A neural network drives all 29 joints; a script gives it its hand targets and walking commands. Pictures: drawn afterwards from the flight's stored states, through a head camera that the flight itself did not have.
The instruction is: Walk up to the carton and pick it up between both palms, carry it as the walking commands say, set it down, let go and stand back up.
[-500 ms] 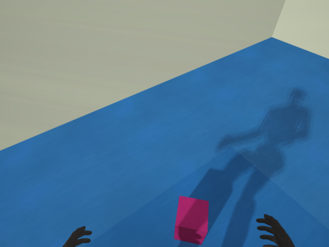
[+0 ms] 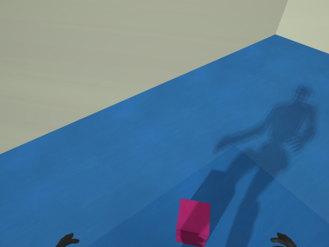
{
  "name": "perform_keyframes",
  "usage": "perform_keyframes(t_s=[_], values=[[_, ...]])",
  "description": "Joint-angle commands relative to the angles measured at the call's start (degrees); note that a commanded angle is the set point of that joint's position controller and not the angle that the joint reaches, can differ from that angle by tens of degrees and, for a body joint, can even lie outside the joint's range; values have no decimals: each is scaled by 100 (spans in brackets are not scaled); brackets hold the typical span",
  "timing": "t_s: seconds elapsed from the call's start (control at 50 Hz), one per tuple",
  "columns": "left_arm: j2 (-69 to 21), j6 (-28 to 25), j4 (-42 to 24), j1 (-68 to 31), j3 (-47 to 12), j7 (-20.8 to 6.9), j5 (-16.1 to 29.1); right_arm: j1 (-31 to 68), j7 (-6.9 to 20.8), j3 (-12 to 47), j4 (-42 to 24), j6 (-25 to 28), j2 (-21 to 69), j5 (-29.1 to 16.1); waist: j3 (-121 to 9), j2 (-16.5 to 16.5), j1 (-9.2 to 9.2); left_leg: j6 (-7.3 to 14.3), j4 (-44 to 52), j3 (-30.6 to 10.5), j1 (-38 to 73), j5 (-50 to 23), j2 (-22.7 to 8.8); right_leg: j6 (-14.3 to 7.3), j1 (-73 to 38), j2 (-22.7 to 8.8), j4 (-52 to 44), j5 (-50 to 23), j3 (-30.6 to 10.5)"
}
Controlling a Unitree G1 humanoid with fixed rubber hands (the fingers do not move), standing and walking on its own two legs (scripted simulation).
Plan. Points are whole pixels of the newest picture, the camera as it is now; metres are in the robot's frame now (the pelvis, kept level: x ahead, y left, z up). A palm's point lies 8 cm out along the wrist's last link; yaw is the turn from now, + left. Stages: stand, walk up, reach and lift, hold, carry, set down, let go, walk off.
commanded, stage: stand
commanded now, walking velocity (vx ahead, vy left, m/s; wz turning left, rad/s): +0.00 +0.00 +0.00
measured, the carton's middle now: (192, 223) +0.40 -0.10 -0.65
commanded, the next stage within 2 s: none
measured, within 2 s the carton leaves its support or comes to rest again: neither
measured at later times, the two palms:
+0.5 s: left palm out of the picture +0.09 +0.30 -0.09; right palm out of the picture +0.09 -0.30 -0.10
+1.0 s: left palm out of the picture +0.07 +0.31 -0.09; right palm out of the picture +0.06 -0.30 -0.10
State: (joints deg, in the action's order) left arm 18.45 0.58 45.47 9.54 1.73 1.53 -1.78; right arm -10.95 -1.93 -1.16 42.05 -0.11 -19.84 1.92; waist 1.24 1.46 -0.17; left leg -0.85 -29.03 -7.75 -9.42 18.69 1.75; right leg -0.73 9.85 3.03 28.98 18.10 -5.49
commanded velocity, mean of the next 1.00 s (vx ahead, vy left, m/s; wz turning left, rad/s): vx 0.00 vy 0.00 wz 0.00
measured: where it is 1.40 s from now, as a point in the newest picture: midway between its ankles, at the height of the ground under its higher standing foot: outside the picture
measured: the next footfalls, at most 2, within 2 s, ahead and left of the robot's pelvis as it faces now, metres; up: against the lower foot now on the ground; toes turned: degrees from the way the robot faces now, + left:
none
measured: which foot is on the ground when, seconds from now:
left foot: down 0.00-1.00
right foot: down 0.00-1.00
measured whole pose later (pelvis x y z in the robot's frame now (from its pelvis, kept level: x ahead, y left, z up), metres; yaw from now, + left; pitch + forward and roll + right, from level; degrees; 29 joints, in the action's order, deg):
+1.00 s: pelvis -0.03 +0.00 +0.01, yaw -1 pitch -3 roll +0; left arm 21.0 -0.1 58.2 7.5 0.5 0.7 -0.9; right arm -8.7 -1.3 0.5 56.3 0.8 -22.2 1.0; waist 2.1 0.9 -0.1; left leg -0.8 -22.4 -6.7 -6.8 13.0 1.5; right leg -0.2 7.9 2.6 23.1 12.6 -6.7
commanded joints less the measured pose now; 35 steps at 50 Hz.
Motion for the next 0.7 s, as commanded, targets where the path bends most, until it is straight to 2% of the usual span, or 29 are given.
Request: perform_keyframes(t_s=[0.0, 0.68], values=[[921, -74, -229, -101, 219, 18, 7, 106, -31, -196, -271, 89, -822, -8, -366, -121, -11, 149, 261, -102, 117, -2065, -406, -73, -187, -548, -347, -2149, -255], [1152, -117, 812, -333, 82, -52, 72, 317, 27, -37, 916, 150, -1100, -80, -66, -144, 8, 171, 904, -226, 152, -1267, -542, -87, -155, -659, -893, -1239, -501]])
